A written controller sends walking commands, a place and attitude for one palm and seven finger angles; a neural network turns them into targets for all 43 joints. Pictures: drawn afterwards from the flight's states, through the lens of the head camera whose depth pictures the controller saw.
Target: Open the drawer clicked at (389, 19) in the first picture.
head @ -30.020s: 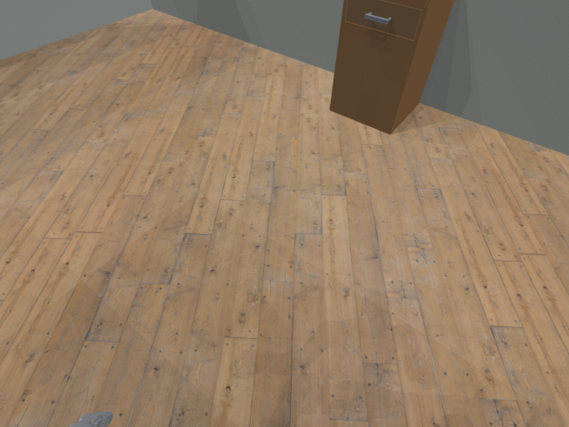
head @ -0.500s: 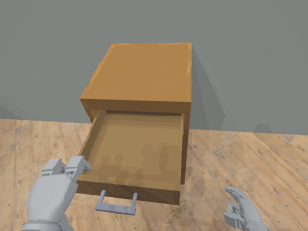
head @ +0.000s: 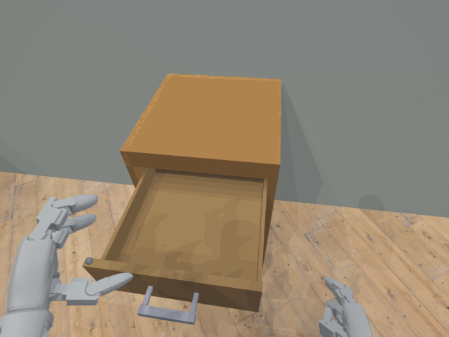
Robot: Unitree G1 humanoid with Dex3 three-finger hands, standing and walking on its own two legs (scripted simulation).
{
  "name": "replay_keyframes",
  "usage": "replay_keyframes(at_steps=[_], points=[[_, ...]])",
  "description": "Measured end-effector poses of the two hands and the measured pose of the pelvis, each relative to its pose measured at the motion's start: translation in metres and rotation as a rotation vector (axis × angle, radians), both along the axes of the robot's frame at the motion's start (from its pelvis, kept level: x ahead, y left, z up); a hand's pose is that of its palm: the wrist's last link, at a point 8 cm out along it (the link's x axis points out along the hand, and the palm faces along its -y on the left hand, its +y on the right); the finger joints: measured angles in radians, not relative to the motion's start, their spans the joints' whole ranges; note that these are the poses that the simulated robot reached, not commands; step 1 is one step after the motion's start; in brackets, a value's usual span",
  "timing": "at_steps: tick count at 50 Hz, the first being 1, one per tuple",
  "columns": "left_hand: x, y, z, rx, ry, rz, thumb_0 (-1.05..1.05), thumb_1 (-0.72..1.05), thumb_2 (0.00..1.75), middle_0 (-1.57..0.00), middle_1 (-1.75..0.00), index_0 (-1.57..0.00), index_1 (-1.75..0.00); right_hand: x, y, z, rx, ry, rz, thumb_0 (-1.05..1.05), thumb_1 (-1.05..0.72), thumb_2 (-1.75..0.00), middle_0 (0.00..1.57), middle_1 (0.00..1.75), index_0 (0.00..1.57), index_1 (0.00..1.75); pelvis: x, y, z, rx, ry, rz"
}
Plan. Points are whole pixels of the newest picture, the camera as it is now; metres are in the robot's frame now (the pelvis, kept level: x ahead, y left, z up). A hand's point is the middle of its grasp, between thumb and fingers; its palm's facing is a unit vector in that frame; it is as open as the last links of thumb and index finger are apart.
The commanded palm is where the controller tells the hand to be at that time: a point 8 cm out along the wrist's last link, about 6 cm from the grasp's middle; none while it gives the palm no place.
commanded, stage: draw the hand back to the body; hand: left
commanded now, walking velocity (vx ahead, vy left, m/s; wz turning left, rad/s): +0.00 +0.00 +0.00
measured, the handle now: (169, 304) +0.22 +0.16 -0.15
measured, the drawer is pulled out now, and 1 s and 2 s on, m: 0.30 0.30 0.30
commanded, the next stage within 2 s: step back with the hand held close in 0.60 s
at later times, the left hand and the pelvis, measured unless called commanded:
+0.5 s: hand (62, 250) +0.18 +0.23 +0.16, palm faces +0.39 -0.83 -0.40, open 8.0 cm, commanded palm +0.13 +0.27 +0.18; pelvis +0.00 -0.01 +0.00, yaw +0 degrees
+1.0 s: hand (60, 264) +0.17 +0.23 +0.15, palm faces +0.28 -0.82 -0.51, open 7.4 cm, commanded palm +0.10 +0.28 +0.18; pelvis -0.03 +0.00 +0.00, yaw +0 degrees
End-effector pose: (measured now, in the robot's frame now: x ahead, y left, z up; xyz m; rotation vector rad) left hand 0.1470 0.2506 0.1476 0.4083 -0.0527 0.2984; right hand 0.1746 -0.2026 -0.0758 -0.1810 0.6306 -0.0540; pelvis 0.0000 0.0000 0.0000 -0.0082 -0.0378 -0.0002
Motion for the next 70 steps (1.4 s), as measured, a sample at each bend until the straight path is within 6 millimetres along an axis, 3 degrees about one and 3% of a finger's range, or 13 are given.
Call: replay_keyframes(at_steps=[18,29,41,51,60,70], points=[[-0.006,0.021,0.035,0.078,-0.098,0.082,0.01,0.52,0.74,-0.23,-0.54,-0.24,-0.54,0.02,-0.012,0.01,-0.017,-0.029,0.0,0.01,-0.91,-0.9,0.2,0.3,0.2,0.3,0.001,-0.005,0.004,0.0,-0.013,0.002],[-0.009,0.015,0.027,0.053,-0.066,0.068,0.01,0.82,0.86,-0.21,-0.34,-0.22,-0.34,0.01,-0.014,0.007,-0.007,-0.007,-0.002,0.01,-0.91,-0.9,0.2,0.3,0.2,0.3,-0.004,-0.009,0.004,0.001,-0.016,-0.001],[-0.013,0.019,0.038,0.114,-0.101,0.063,0.02,0.88,0.89,-0.21,-0.3,-0.21,-0.3,-0.005,-0.022,0.003,-0.015,0.041,-0.031,0.01,-0.91,-0.9,0.2,0.3,0.21,0.3,-0.014,-0.01,0.004,-0.006,0.02,0.007],[-0.017,0.02,0.028,0.157,-0.007,-0.031,0.02,0.88,0.89,-0.21,-0.3,-0.22,-0.3,-0.027,-0.033,-0.004,-0.052,0.117,-0.119,0.01,-0.91,-0.9,0.2,0.3,0.2,0.3,-0.028,0.003,0.002,0.0,0.076,0.001],[-0.035,0.035,0.031,0.179,-0.049,-0.022,0.02,0.88,0.89,-0.21,-0.3,-0.22,-0.3,-0.04,-0.021,-0.001,-0.063,0.105,-0.115,0.01,-0.91,-0.9,0.2,0.3,0.2,0.3,-0.046,0.011,-0.002,0.0,0.084,0.005],[-0.061,0.039,0.031,0.172,-0.114,-0.017,0.02,0.88,0.89,-0.21,-0.3,-0.22,-0.3,-0.055,-0.005,0.003,-0.06,0.065,-0.066,0.01,-0.91,-0.9,0.2,0.3,0.21,0.3,-0.068,0.013,-0.006,-0.007,0.085,0.011]])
